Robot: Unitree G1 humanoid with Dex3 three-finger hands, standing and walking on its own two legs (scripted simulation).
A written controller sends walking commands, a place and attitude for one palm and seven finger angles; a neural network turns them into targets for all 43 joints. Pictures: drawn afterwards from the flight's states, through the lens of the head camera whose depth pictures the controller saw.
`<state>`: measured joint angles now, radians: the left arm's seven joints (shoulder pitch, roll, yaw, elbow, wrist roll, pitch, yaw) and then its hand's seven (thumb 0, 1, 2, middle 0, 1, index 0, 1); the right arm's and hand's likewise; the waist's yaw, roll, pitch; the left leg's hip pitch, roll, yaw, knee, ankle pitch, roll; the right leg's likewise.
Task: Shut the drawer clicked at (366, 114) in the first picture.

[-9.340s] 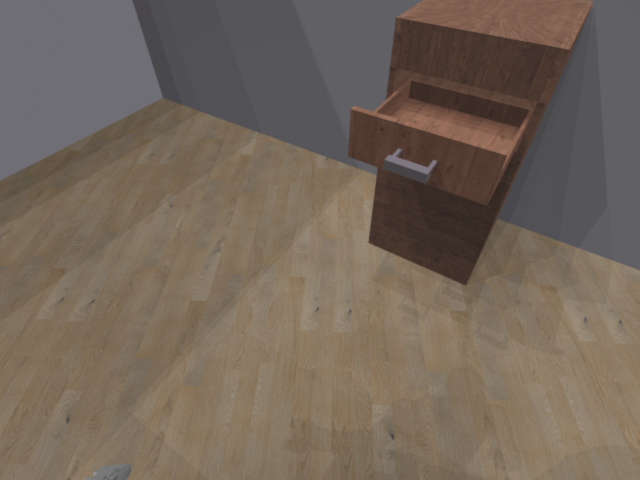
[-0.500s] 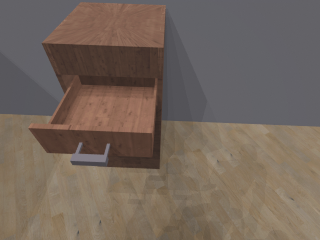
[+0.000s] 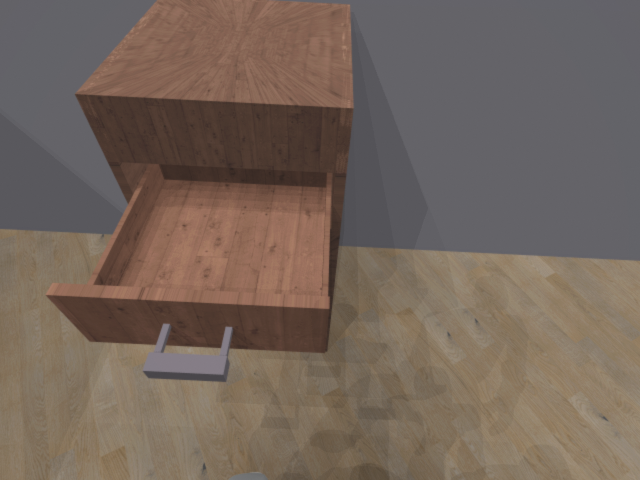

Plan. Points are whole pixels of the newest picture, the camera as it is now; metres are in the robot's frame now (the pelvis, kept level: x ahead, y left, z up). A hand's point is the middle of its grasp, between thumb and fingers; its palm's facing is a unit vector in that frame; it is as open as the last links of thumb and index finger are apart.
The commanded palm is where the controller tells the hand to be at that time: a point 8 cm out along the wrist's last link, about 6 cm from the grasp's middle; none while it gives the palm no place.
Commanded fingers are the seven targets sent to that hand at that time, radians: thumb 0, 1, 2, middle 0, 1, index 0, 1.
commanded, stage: come to a stop and stand still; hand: left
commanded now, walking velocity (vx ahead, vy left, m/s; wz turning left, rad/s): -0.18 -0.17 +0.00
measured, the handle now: (192, 350) +0.29 +0.21 -0.06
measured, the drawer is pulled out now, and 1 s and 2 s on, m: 0.28 0.28 0.28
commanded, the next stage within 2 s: look again from close up in 1.48 s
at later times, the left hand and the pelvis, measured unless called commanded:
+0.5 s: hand out of the picture -0.01 +0.14 -0.14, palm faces +0.04 -0.97 -0.23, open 7.4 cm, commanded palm none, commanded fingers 0.00 0.90 0.90 -0.20 -0.30 -0.20 -0.30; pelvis -0.02 -0.04 +0.02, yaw -1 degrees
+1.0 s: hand out of the picture -0.01 +0.19 -0.16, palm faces +0.02 -0.97 -0.23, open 7.4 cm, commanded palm none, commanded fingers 0.00 0.90 0.90 -0.20 -0.30 -0.20 -0.30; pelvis -0.02 +0.01 +0.01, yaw +0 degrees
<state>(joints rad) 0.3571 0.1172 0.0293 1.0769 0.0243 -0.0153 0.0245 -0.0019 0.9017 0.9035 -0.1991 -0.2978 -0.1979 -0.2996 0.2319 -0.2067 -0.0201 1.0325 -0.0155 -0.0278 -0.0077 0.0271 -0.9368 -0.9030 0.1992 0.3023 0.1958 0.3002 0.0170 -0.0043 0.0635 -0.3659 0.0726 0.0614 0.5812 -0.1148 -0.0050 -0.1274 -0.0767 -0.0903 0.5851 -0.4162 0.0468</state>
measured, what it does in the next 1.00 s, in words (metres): steps on the spot: right foot, then left foot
